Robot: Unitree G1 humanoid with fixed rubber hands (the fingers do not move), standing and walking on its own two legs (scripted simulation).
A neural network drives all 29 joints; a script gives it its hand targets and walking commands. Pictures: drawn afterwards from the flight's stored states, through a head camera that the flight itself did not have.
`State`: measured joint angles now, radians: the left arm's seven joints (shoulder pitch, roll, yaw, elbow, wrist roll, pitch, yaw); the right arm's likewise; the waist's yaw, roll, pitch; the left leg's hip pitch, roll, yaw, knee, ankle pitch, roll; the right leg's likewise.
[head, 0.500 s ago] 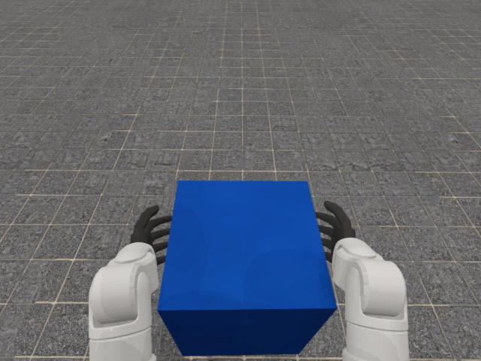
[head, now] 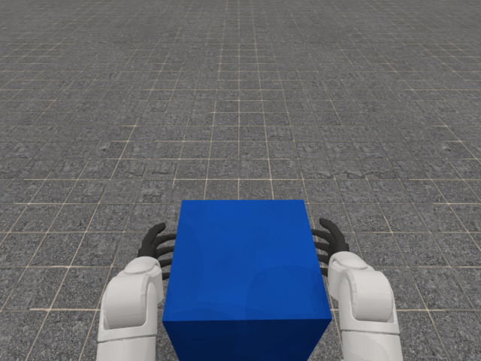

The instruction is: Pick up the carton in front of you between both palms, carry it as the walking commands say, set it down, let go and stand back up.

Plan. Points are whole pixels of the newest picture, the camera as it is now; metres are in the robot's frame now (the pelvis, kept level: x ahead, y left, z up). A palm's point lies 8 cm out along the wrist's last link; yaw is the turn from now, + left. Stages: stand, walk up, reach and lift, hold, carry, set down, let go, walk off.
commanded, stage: carry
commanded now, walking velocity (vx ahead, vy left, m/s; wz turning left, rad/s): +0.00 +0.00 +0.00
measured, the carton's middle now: (243, 289) +0.27 +0.00 -0.02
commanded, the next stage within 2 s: hold in 1.16 s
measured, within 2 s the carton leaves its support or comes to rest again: neither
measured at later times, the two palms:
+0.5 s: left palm (148, 288) +0.24 +0.15 +0.04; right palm (337, 282) +0.24 -0.15 +0.04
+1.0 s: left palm (149, 299) +0.22 +0.14 +0.04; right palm (343, 292) +0.23 -0.16 +0.04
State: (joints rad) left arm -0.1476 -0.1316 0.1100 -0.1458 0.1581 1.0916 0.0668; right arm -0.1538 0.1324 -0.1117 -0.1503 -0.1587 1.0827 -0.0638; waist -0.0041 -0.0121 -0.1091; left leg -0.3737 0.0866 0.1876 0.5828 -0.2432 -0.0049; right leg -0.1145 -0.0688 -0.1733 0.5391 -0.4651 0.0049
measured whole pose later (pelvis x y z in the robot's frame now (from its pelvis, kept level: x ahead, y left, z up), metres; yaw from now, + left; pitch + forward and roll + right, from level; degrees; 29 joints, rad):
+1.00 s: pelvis -0.07 +0.00 +0.00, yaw +0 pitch +1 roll +0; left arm -0.24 -0.15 0.18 0.18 0.24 0.75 0.03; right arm -0.24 0.15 -0.20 0.18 -0.25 0.73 -0.02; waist 0.01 0.00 -0.07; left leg -0.42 0.11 0.18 0.52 -0.11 0.00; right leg -0.21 -0.04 -0.18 0.59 -0.40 -0.02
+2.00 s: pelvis -0.08 +0.06 -0.01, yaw -13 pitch +9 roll +0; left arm -0.56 -0.22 0.48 0.52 0.44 0.38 0.02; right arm -0.61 0.15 -0.54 0.62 -0.46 0.33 0.08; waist -0.02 -0.04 0.09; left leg -0.66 -0.04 -0.05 0.66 -0.16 0.01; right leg -0.54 0.02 0.14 0.73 -0.35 0.04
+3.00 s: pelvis -0.14 +0.06 -0.27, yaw -18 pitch +47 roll -5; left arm -0.99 0.04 0.42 0.66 0.19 0.25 0.07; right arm -1.04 -0.01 -0.40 0.76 -0.11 0.19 -0.10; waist 0.04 -0.05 -0.12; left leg -2.15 -0.09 -0.15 1.70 -0.38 -0.08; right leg -2.00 0.18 0.08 1.79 -0.62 0.10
